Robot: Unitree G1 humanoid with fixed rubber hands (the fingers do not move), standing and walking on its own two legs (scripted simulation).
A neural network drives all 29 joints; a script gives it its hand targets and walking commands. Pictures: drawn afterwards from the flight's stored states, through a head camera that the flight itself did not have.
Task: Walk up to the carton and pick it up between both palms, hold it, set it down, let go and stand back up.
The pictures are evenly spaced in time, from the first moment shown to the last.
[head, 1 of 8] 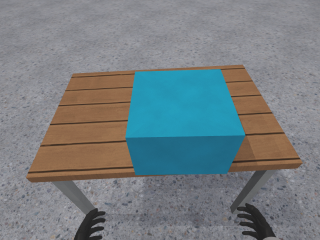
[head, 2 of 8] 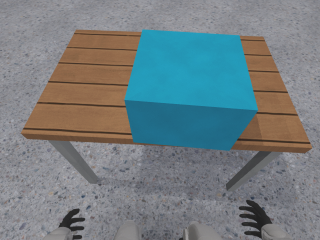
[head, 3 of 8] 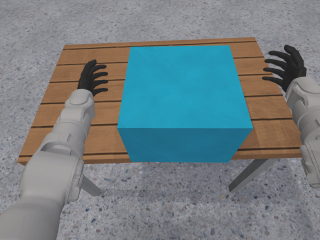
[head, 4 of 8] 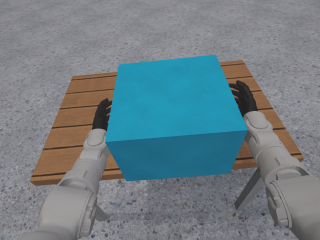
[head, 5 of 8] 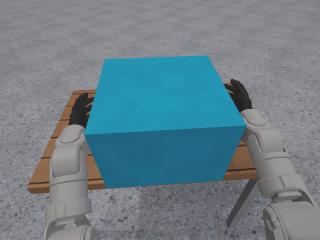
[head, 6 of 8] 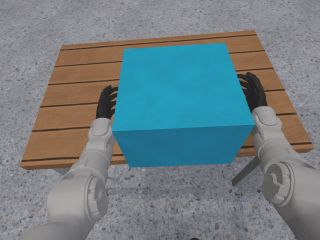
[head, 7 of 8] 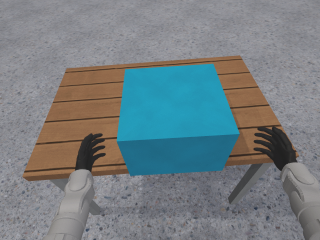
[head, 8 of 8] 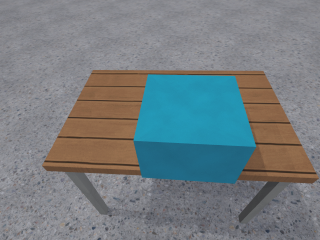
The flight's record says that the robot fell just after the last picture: no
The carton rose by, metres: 0.17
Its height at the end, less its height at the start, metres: +0.00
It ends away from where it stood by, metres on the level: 0.01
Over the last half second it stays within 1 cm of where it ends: yes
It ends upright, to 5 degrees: yes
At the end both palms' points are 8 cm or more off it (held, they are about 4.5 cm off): yes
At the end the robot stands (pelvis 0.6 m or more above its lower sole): yes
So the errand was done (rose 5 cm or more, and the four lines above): yes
